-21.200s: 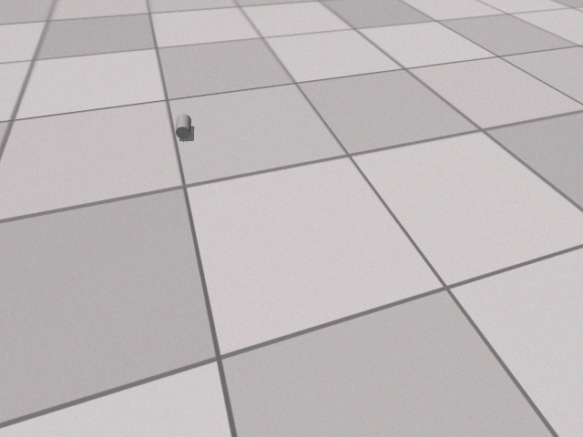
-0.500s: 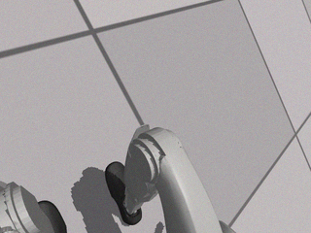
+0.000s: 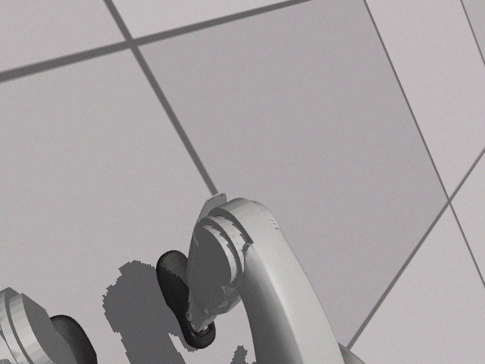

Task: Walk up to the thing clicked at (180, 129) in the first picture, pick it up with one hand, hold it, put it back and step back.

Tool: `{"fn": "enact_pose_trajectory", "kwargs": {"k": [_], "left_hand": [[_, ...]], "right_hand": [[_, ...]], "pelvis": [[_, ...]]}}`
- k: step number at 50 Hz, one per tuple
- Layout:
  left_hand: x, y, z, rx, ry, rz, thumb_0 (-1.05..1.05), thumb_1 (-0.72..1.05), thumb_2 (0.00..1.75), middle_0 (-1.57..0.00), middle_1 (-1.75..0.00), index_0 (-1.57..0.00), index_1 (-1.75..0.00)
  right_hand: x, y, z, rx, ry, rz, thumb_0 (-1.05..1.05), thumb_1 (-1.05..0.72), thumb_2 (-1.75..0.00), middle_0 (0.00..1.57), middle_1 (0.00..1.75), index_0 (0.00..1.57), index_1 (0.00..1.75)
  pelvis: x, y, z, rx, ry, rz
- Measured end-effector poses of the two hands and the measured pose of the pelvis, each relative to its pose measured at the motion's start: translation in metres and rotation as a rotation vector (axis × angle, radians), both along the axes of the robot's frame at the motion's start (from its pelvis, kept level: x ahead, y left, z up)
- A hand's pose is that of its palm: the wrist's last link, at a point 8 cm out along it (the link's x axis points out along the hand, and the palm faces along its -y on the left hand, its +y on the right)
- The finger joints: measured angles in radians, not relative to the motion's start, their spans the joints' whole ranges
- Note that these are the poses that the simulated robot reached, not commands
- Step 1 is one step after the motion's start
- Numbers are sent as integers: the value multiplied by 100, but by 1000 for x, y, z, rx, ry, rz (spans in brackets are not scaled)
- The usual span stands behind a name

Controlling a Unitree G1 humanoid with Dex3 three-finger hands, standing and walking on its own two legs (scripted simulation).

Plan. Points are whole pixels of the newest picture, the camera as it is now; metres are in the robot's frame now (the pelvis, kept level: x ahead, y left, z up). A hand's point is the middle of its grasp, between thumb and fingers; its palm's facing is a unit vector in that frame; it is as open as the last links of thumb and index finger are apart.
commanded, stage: close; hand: left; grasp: from above
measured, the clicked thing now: out of the picture +0.49 +0.30 -0.27
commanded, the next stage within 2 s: settle in 1.22 s
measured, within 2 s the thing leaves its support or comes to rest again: leaves its support in 1.64 s
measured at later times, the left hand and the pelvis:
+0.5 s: hand out of the picture +0.47 +0.32 -0.25, palm faces -0.45 -0.12 -0.88, open 11.8 cm; pelvis +0.00 +0.00 +0.00, yaw +0 degrees
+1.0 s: hand out of the picture +0.47 +0.32 -0.25, palm faces -0.45 -0.13 -0.89, open 11.3 cm; pelvis +0.00 +0.00 +0.00, yaw -1 degrees
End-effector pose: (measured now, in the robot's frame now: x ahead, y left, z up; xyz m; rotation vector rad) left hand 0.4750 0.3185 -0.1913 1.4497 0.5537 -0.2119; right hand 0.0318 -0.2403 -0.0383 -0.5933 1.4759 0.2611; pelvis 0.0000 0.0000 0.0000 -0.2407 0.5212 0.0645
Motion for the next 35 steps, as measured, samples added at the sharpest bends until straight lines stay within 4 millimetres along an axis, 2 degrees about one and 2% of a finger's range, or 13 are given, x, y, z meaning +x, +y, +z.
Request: {"fn": "enact_pose_trajectory", "kwargs": {"k": [27, 35], "left_hand": [[2, 6, 0, 2, -7, 2, 0, -17, 88, -34, -87, -34, -87], [2, 6, 1, 0, -9, 0, 0, -14, 82, -38, -82, -39, -83]], "right_hand": [[3, 1, 0, 2, 6, 11, 0, -90, -90, 20, 30, 20, 30], [5, 1, 1, -1, 1, 13, 0, -90, -90, 20, 30, 19, 30]], "pelvis": [[1, 1, 1, -8, 5, -4], [1, 1, 2, -8, 5, -5]]}}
